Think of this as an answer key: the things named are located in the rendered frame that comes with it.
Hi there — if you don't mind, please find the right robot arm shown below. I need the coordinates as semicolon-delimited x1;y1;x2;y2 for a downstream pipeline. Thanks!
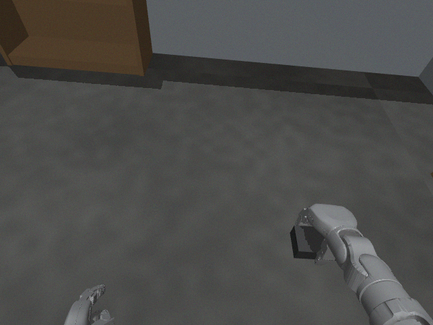
327;225;433;325

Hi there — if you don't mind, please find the bookshelf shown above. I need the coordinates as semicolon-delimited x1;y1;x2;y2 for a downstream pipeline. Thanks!
0;0;153;76

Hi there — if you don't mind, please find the right robot hand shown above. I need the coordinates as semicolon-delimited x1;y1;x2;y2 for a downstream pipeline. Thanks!
295;203;357;265

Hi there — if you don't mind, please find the small box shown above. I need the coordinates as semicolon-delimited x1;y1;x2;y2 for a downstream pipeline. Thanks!
290;225;333;261

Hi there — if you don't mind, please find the left robot hand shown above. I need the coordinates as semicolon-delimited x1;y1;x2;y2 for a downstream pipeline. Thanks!
64;284;114;325

